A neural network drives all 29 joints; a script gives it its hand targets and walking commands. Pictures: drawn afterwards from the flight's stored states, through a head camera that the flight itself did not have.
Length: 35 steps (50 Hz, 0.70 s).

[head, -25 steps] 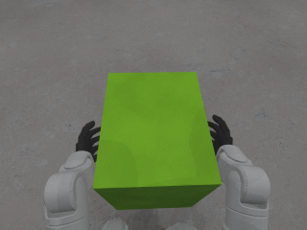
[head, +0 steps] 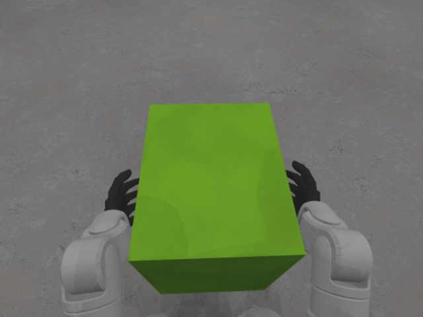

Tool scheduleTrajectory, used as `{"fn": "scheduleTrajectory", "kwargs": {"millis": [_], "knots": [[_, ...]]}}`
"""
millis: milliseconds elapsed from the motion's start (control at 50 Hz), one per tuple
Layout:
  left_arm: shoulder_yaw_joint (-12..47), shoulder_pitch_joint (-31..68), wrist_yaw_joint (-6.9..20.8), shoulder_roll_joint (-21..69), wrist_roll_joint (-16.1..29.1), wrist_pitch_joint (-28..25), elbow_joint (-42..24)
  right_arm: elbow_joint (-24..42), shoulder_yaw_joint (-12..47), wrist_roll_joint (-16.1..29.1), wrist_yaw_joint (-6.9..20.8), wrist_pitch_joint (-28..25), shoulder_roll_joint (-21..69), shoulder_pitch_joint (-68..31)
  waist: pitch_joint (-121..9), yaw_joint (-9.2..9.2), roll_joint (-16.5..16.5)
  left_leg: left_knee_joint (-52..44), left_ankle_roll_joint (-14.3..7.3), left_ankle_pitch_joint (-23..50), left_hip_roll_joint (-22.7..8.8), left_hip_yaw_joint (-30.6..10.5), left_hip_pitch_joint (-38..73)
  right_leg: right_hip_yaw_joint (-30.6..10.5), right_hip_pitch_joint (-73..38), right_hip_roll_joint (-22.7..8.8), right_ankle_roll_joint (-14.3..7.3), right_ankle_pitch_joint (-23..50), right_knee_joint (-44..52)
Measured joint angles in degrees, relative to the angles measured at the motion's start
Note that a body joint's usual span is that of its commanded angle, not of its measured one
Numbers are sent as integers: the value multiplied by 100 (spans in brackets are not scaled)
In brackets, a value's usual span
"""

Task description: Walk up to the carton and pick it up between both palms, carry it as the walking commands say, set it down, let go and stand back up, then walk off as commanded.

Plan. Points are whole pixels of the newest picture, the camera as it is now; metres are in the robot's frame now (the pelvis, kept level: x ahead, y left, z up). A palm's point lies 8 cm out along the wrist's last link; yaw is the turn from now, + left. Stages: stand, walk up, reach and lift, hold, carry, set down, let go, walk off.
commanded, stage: carry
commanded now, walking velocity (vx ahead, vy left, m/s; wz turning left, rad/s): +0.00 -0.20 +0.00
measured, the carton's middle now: (211, 204) +0.31 +0.00 +0.01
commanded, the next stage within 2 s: none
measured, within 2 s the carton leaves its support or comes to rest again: neither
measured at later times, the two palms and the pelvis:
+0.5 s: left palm (160, 246) +0.22 +0.08 +0.07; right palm (360, 229) +0.23 -0.22 +0.08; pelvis -0.04 -0.08 +0.00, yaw +1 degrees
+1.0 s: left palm (217, 288) +0.16 +0.00 +0.06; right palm out of the picture +0.18 -0.30 +0.09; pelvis -0.09 -0.17 -0.01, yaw +2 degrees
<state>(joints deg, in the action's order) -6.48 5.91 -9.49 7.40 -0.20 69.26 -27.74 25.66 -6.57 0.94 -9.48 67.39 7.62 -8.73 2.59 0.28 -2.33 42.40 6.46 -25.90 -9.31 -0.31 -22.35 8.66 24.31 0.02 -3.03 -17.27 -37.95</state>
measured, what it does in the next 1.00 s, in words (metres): steps to the right: left foot, then right foot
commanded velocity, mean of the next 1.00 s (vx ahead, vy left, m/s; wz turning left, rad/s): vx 0.00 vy -0.20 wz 0.00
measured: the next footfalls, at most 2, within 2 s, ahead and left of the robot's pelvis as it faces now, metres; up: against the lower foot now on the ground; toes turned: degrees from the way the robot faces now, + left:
left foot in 0.36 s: -0.02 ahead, +0.09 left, +0.00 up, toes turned +4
right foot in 0.54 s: +0.02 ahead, -0.18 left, +0.00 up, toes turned -8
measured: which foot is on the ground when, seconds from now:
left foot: up 0.00-0.34, down 0.36-0.56, up 0.58-0.96, down 0.98-1.00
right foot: down 0.00-0.36, up 0.38-0.52, down 0.54-0.98, up 1.00-1.00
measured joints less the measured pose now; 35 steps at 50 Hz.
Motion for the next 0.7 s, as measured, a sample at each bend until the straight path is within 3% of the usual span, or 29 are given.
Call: {"fn": "scheduleTrajectory", "kwargs": {"millis": [40, 120, 280, 340, 360, 420, 480, 520, 580, 640, 700], "knots": [[3, 1, 0, -1, 1, 3, 2, 6, 0, 0, 0, 1, 0, 8, 46, -4, 103, 708, -19, -667, 269, 7, -233, 0, -1, -69, -164, -28, 1], [3, 1, 2, 1, 8, -32, 1, 25, 0, 0, -2, -14, 0, 2, 41, 2, 184, 1458, -62, -800, 578, 10, -581, 97, 2, -80, -313, -21, -1], [4, 0, 2, 2, 7, -32, 1, 27, 0, 0, -2, -12, 0, 3, 35, 5, 238, 1405, -251, -608, 617, 6, -488, 383, 7, 212, -550, 53, -1], [5, -1, 1, 5, 5, -26, 0, 31, 0, -2, -2, -6, -1, 4, 26, 12, 301, 387, -437, -67, 591, -5, 88, 458, 14, 337, -585, 84, 0], [4, 5, 1, 1, 4, -27, 1, 27, 0, -7, 1, -11, 2, 3, 28, 6, 274, 33, -501, 129, 508, -11, 261, 495, 28, 408, -549, 88, -16], [5, -51, 2, -1, -1, 37, 3, -3, 11, -16, 6, 63, 3, 18, 33, 6, 231, 14, -453, 182, 371, -47, 219, 380, 151, 409, -23, -763, -599], [4, -35, 2, -2, -3, 29, -3, 0, 12, -21, 12, 45, 4, 15, -30, 2, 102, -64, -332, 272, 232, -56, 112, 117, 158, 227, 120, -871, -744], [4, -33, 2, -4, 0, -8, -6, -1, 14, -22, 18, 4, 6, 15, -70, -4, 48, -66, -202, 318, 170, -49, -12, 67, 15, 59, 160, -567, -251], [10, -33, 2, -1, 1, -11, 7, -2, 14, -23, 20, 0, -2, 26, 34, -2, -45, -64, -137, 422, 69, -54, -48, 124, -54, 124, -63, 62, 71], [18, -32, 2, -3, 1, -7, 10, 6, 14, -24, 20, -2, -3, 41, 59, -7, 97, 618, -139, -564, 335, -39, -253, 117, -53, 65, -300, 27, 73], [18, -32, 2, -2, 2, -19, 10, 13, 14, -24, 18, -2, -3, 34, 57, -4, 222, 1258, -143, -704, 558, -42, -479, 156, -51, 26, -410, 44, 72]]}}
